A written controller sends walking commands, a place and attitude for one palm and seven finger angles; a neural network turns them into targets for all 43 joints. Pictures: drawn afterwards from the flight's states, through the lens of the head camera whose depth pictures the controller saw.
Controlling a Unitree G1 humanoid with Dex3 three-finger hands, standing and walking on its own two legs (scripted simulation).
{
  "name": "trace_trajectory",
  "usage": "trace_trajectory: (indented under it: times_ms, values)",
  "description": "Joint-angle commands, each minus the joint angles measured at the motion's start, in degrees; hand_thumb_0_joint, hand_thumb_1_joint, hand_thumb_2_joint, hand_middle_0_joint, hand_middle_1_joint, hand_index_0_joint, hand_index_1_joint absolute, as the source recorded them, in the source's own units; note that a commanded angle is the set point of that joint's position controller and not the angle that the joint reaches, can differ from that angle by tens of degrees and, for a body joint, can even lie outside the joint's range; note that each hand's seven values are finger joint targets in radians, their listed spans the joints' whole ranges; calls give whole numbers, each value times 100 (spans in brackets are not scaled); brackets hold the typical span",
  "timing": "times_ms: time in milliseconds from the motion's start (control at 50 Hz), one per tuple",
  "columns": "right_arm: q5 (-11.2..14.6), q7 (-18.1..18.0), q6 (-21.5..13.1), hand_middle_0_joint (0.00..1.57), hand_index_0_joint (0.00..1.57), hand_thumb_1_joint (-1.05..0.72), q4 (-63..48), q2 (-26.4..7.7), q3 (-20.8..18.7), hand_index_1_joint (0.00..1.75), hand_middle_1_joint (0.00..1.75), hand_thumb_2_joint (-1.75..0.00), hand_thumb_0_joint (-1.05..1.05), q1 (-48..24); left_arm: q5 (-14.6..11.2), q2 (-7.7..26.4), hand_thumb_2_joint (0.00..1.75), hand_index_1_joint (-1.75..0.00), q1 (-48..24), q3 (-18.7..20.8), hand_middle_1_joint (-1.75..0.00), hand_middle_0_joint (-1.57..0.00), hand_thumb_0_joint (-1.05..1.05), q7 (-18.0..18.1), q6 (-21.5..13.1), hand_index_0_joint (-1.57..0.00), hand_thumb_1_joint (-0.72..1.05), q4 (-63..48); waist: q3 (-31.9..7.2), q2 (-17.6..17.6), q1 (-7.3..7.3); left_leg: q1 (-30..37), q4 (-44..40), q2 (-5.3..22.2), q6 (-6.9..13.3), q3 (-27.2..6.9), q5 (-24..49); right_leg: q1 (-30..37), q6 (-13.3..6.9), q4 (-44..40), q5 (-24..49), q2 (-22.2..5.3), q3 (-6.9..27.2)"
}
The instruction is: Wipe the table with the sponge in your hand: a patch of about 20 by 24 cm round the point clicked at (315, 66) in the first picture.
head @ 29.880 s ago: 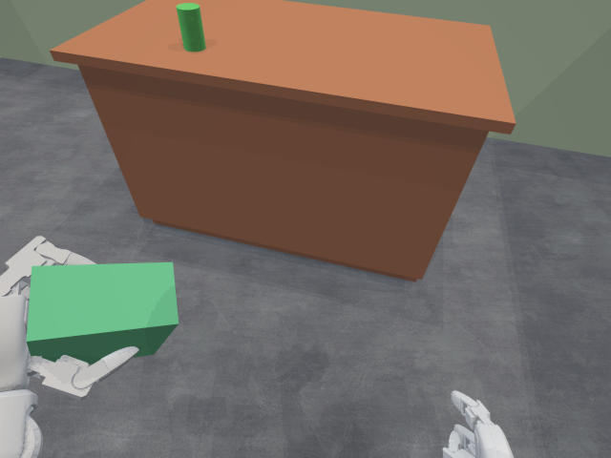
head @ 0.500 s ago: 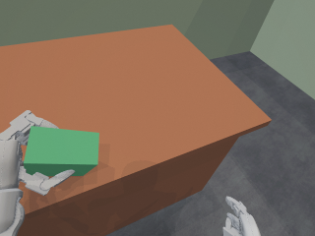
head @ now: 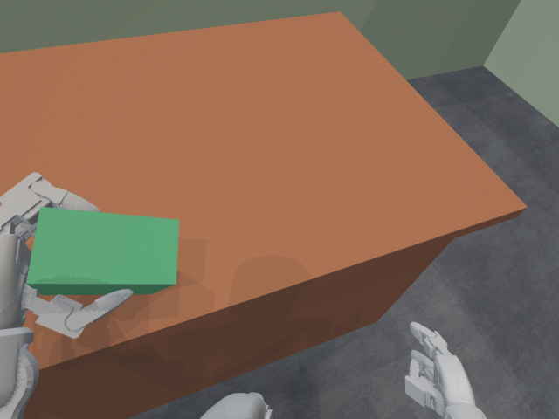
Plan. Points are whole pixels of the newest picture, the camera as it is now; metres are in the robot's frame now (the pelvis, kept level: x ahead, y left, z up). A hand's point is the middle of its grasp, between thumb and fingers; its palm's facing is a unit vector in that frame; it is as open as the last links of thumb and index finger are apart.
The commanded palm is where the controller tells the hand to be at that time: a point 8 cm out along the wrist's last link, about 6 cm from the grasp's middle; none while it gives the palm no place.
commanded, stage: look again from close up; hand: left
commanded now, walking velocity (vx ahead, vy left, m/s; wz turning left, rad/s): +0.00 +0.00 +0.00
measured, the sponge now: (126, 260) +0.25 +0.19 +0.14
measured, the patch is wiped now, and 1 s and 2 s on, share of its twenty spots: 0.00 0.00 0.00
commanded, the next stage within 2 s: shuffle to correct the standing spot in 0.22 s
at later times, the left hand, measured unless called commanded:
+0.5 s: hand (37, 266) +0.22 +0.27 +0.16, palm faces +0.31 -0.85 -0.42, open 10.5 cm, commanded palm +0.17 +0.31 +0.18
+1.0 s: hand (90, 261) +0.23 +0.22 +0.16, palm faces +0.32 -0.86 -0.40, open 10.5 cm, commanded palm +0.17 +0.26 +0.18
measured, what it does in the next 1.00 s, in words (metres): steps on the spot: left foot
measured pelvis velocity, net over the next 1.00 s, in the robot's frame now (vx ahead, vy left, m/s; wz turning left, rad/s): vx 0.00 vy -0.02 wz -0.03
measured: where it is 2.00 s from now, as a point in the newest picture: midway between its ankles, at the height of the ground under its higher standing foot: outside the picture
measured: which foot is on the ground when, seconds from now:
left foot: up 0.00-0.12, down 0.14-1.00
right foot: down 0.00-1.00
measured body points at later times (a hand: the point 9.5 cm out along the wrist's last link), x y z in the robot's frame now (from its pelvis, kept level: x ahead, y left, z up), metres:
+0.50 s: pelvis +0.00 +0.03 +0.00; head +0.03 +0.05 +0.44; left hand +0.20 +0.31 +0.18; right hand +0.15 -0.19 -0.09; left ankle +0.02 +0.18 -0.74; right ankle +0.02 -0.11 -0.74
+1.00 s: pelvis +0.00 -0.02 -0.01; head +0.03 -0.01 +0.44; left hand +0.21 +0.26 +0.18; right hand +0.17 -0.26 -0.09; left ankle +0.02 +0.18 -0.74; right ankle +0.02 -0.11 -0.74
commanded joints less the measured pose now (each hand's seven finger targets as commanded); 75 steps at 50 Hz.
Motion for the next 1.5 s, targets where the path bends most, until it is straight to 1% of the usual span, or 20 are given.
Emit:
trace_trajectory:
  times_ms: [0,20,60,80,120,160,200,260,300,340,400,420,620,780,920,1080,1200,1320,1420,1480]
  values:
    - [110,25,-108,20,20,-90,-796,-373,-310,30,30,-90,0,-261,-200,927,130,-160,467,1234,-160,-120,0,80,-443,-120,10,-1429,-1391,-986,-116,-2,1762,1194,501,-1590,-1411,-683,-755,-444,298,-2011,2018]
    - [42,31,-1,20,20,-90,-670,-375,-265,30,30,-90,0,-158,-193,758,130,-160,546,1112,-160,-120,0,80,-469,-120,10,-1277,-1334,-807,-234,419,506,1296,497,-976,-1129,-943,-647,-475,-415,-1736,1659]
    - [-4,-135,-49,20,20,-90,-396,-371,-151,30,30,-90,0,-268,-109,935,130,-160,84,1103,-160,-120,0,181,-516,-120,10,-1263,-1260,556,-332,1272,-1627,738,390,266,77,-1093,-238,-125,-849,-830,731]
    - [-31,-205,-194,20,20,-90,-335,-394,-156,30,30,-90,0,-294,-80,913,130,-160,-115,975,-160,-120,0,221,-556,-120,10,-1219,-1217,1171,-311,1512,-2253,615,352,369,456,-911,-82,361,-698,-554,521]
    - [-122,-327,-432,20,20,-90,-423,-603,-253,30,30,-90,0,-317,-12,878,130,-160,-334,803,-160,-120,0,294,-656,-120,10,-1423,-1035,2055,-116,1362,-2932,1777,841,-1133,1268,-1079,322,1699,-1539,-2,226]
    - [-32,-306,-515,20,20,-90,-571,-622,-332,30,30,-90,0,-231,94,1135,130,-160,-209,1060,-160,-120,0,229,-647,-120,10,-1245,-1021,969,30,687,-2824,2058,1109,-1313,2115,-667,424,1877,-1876,275,195]
    - [-40,-248,-550,20,20,-90,-501,-520,-165,30,30,-90,0,-472,47,1366,130,-160,-414,1253,-160,-120,0,185,-594,-120,10,-1394,-1024,1443,-72,376,-2798,1973,1044,-1435,1961,-28,490,1048,-1221,88,322]
    - [5,-168,-623,20,20,-90,-529,-548,-230,30,30,-90,0,-242,62,1058,130,-160,-57,1028,-160,-120,0,146,-649,-120,10,-1202,-1360,-73,-113,170,-1872,1205,683,-554,763,824,248,-17,433,-310,875]
    - [37,-170,-637,20,20,-90,-504,-579,-295,30,30,-90,0,-259,-47,905,130,-160,357,946,-160,-120,0,151,-600,-120,10,-1102,-1356,-750,-182,744,-1283,793,510,-241,207,-39,-174,-564,-170,-907,1728]
    - [-32,-193,-608,20,20,-90,-428,-556,-250,30,30,-90,0,-117,-80,956,130,-160,329,923,-160,-120,0,143,-607,-120,10,-1152,-1412,-324,-221,1076,-1775,907,492,-219,542,-213,-162,-373,-112,-810,1318]
    - [-19,-253,-601,20,20,-90,-422,-588,-175,30,30,-90,0,-391,-54,1186,130,-160,143,1117,-160,-120,0,166,-628,-120,10,-1219,-1432,1111,-160,1023,-3073,1590,620,-1046,1146,20,460,633,-227,88,432]
    - [-55,-262,-559,20,20,-90,-410,-522,-159,30,30,-90,0,-288,-44,1075,130,-160,151,1066,-160,-120,0,135,-619,-120,10,-991,-1285,1161,-124,634,-3172,1704,697,-1225,1125,200,529,685,-337,181,322]
    - [36,-132,-501,20,20,-90,-583,-541,-247,30,30,-90,0,-167,-82,792,130,-160,100,669,-160,-120,0,68,-568,-120,10,-1083,-1357,1029,-143,746,-2813,1557,576,-653,844,490,424,-70,204,97,396]
    - [39,-202,-287,20,20,-90,-631,-494,-284,30,30,-90,0,-180,-199,1157,130,-160,-75,1032,-160,-120,0,134,-448,-120,10,-1020,-1308,14,-177,933,-2002,1306,499,-226,376,-168,139,-452,-177,-374,1088]
    - [43,-235,-202,20,20,-90,-642,-541,-241,30,30,-90,0,-287,-286,1055,130,-160,100,945,-160,-120,0,142,-371,-120,10,-1181,-1430,597,-184,942,-2250,1550,586,-501,1061,46,253,-5,211,-126,719]
    - [47,-209,-160,20,20,-90,-692,-552,-312,30,30,-90,0,-157,-299,1197,130,-160,423,1086,-160,-120,0,115,-343,-120,10,-1195,-1466,7,-180,897,-1723,1394,495,-257,881,-76,32,-175,297,-459,1034]
    - [48,-274,-140,20,20,-90,-647,-540,-243,30,30,-90,0,-313,-311,1305,130,-160,425,1210,-160,-120,0,154,-348,-120,10,-1274,-1329,571,-176,883,-2246,1682,629,-575,932,-143,239,9,115,-168,826]
    - [31,-237,-135,20,20,-90,-603,-538,-266,30,30,-90,0,-123,-301,1099,130,-160,405,1007,-160,-120,0,143,-308,-120,10,-1121,-1492,127,-215,910,-1782,1456,538,-314,947,-13,44,-129,460,-430,978]
    - [32,-238,-110,20,20,-90,-648,-544,-216,30,30,-90,0,-254,-284,1086,130,-160,335,948,-160,-120,0,147,-307,-120,10,-1294,-1329,820,-180,832,-2389,1718,633,-662,873,-89,277,106,27,-105,651]
    - [26,-219,-99,20,20,-90,-682,-530,-241,30,30,-90,0,-233,-223,1209,130,-160,195,1062,-160,-120,0,151,-301,-120,10,-1239,-1254,599,-128,560,-2297,1739,627,-610,716,159,322,-72,39,-106,678]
